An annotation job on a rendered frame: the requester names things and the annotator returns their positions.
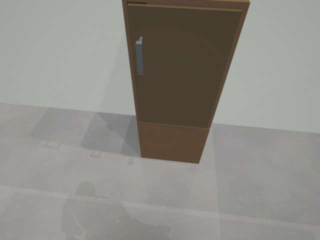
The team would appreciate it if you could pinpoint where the cupboard door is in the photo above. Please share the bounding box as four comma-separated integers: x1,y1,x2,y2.
127,3,242,128

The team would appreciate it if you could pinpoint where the handle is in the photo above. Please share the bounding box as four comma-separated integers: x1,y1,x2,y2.
135,37,145,75

